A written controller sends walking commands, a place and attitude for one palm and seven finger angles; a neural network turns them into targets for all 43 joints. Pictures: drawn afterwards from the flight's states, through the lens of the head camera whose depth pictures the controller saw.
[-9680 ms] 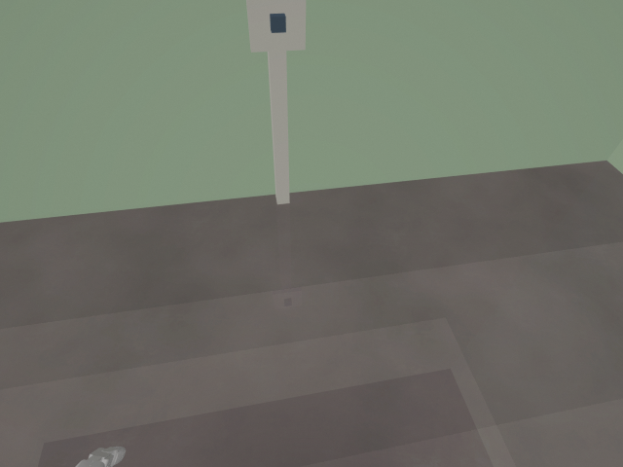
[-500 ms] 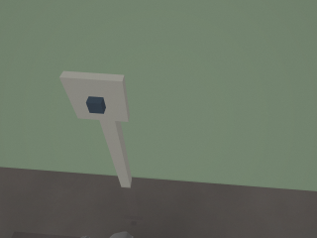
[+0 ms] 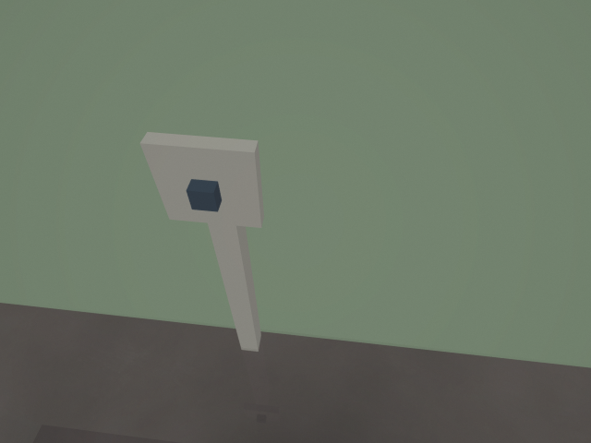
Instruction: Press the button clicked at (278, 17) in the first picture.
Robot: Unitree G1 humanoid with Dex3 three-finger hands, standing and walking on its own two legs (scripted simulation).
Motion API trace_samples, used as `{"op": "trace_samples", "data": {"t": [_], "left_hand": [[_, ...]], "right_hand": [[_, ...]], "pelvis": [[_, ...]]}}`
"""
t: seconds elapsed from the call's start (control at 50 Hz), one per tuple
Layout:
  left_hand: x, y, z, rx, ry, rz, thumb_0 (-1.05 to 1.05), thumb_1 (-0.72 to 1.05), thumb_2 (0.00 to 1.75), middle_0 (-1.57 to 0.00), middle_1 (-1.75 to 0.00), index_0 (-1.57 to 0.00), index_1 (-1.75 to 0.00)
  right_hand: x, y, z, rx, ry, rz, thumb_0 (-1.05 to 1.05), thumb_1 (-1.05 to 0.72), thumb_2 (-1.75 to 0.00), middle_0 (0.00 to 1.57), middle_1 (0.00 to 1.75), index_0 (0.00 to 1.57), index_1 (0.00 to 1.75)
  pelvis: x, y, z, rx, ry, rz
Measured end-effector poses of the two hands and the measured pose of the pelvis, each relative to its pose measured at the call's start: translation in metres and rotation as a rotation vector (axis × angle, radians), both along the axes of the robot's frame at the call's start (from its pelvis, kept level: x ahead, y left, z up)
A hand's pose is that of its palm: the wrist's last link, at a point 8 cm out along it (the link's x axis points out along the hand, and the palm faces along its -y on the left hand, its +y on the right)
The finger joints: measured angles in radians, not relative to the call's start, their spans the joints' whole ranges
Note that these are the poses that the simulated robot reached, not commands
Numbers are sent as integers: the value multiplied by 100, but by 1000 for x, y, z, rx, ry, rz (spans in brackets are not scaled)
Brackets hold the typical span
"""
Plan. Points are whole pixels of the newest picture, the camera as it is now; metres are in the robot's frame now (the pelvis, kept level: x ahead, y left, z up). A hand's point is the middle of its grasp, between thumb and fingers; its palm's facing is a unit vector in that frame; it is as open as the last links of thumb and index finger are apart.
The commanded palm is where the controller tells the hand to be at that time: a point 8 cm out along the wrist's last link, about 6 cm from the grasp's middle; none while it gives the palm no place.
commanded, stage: come to a stop and stand still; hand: left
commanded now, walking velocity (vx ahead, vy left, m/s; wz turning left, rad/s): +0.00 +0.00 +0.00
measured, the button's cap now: (205, 194) +0.48 +0.21 +0.04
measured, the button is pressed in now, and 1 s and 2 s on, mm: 0 0 0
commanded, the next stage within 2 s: look again from close up in 0.96 s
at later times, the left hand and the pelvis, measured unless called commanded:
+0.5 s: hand out of the picture +0.07 +0.20 -0.16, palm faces +0.01 -0.97 -0.23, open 7.4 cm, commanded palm none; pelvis +0.02 +0.02 +0.00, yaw -1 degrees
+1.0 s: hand out of the picture +0.01 +0.17 -0.18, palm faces +0.02 -0.99 -0.14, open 7.3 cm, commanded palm none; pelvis +0.04 +0.02 +0.00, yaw -1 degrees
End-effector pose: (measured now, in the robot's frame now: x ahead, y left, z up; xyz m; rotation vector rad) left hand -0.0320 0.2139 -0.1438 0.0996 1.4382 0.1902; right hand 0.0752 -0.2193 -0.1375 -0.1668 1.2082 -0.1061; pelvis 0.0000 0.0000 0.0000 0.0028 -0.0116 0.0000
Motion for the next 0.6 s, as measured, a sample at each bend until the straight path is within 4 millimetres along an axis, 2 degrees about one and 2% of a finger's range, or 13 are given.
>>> {"op": "trace_samples", "data": {"t": [0.08,0.22,0.28,0.38,0.48,0.6], "left_hand": [[2,-3,0,-10,-4,-13,0,91,90,-20,-29,-20,-30],[19,-5,-3,-5,-46,-58,0,91,90,-20,-30,-20,-30],[35,4,-5,4,-74,-78,0,91,90,-20,-30,-20,-30],[71,22,1,40,-147,-97,1,91,90,-20,-30,-20,-30],[96,30,11,59,-201,-105,0,91,90,-20,-29,-20,-30],[97,30,10,53,-186,-94,0,92,90,-19,-29,-20,-30]], "right_hand": [[-21,-7,1,-13,38,-21,-1,-94,-90,20,30,20,30],[-64,-9,-5,-5,137,-61,-1,-92,-90,20,30,20,30],[-80,-3,-11,3,156,-89,0,-92,-90,20,30,20,30],[-101,20,-14,41,197,-102,0,-91,-90,20,30,19,30],[-103,41,-15,82,222,-88,0,-91,-90,20,30,20,30],[-86,49,-14,92,202,-71,0,-90,-90,20,30,20,30]], "pelvis": [[1,-1,2,0,1,-1],[4,-1,-1,-21,3,-7],[7,4,-6,-37,0,-1],[14,11,-4,-17,-4,-8],[18,16,-1,-7,-4,-11],[22,19,1,-3,-5,-12]]}}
